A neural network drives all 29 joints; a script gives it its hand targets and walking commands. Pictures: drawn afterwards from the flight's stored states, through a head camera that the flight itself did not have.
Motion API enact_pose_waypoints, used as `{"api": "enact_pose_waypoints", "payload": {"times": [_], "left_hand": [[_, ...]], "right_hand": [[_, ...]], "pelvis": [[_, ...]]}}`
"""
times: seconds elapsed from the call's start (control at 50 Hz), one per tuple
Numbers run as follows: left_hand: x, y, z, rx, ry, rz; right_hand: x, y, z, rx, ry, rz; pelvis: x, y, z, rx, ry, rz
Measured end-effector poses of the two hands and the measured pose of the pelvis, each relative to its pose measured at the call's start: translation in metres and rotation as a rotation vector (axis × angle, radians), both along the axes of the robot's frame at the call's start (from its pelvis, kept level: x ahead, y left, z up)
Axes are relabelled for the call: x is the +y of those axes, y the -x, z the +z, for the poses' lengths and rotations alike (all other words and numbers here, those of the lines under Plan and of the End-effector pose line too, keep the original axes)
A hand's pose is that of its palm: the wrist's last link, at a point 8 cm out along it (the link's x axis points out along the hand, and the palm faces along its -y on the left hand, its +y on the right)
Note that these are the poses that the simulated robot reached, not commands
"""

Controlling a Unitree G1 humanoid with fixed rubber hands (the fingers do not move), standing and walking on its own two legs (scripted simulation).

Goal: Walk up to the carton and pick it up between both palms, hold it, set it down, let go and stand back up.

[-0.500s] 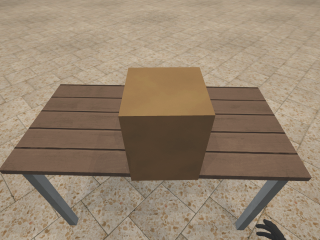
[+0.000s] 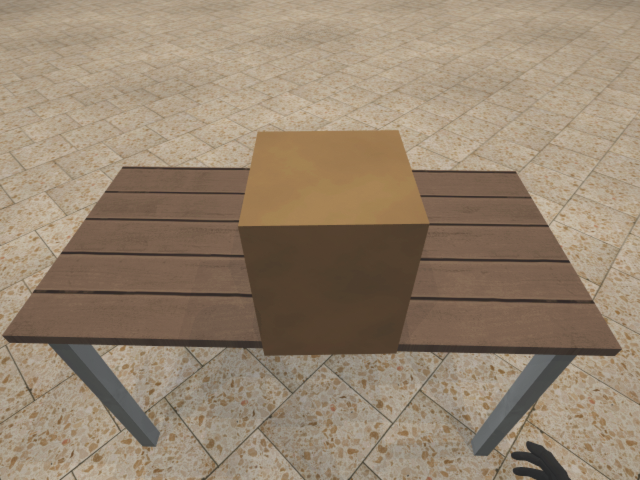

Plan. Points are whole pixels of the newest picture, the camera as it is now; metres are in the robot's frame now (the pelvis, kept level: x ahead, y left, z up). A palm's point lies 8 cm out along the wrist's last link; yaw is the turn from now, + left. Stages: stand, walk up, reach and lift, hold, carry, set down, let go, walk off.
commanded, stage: stand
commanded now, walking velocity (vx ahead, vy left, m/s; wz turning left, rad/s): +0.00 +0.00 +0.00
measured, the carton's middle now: (329, 246) +0.47 -0.02 +0.03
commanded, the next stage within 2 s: none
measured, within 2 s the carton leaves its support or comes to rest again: neither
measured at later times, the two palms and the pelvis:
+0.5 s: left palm out of the picture +0.09 +0.31 -0.09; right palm out of the picture +0.11 -0.30 -0.09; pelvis +0.00 +0.00 +0.00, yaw +0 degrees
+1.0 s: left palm out of the picture +0.09 +0.31 -0.09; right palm out of the picture +0.10 -0.30 -0.10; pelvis +0.00 +0.00 +0.00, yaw +0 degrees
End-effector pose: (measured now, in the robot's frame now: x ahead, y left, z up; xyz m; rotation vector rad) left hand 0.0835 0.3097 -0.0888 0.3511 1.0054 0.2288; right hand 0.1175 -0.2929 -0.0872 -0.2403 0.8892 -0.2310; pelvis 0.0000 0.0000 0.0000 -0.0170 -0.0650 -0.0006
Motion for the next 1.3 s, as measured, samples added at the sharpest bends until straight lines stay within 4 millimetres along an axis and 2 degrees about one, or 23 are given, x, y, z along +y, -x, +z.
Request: {"api": "enact_pose_waypoints", "payload": {"times": [1.3], "left_hand": [[0.005,-0.004,-0.006,0.061,-0.004,0.013]], "right_hand": [[-0.009,0.020,-0.010,0.111,0.022,-0.021]], "pelvis": [[0.000,-0.001,0.000,0.002,0.000,0.000]]}}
